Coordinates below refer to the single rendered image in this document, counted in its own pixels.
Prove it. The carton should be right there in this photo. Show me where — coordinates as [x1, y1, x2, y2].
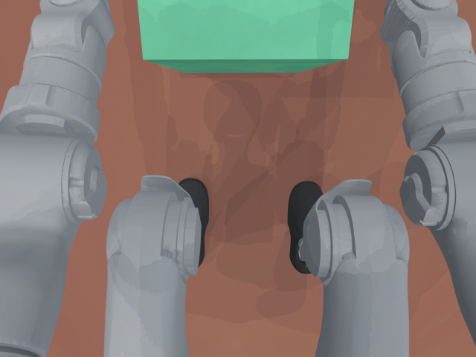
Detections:
[138, 0, 355, 73]

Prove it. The left robot upper arm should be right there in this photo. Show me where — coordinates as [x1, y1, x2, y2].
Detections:
[0, 133, 107, 357]

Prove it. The right robot foot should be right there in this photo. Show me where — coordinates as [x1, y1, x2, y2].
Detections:
[288, 181, 323, 274]

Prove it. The left robot foot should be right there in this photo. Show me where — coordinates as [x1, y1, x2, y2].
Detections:
[178, 178, 209, 267]

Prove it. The left robot forearm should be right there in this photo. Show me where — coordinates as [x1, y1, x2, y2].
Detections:
[0, 0, 115, 144]

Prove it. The right robot forearm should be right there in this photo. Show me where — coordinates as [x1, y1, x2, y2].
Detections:
[380, 0, 476, 152]

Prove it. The robot foot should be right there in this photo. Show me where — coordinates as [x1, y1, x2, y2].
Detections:
[288, 181, 323, 274]
[178, 178, 209, 267]

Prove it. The right robot upper arm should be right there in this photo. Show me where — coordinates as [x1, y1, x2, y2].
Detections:
[399, 141, 476, 346]

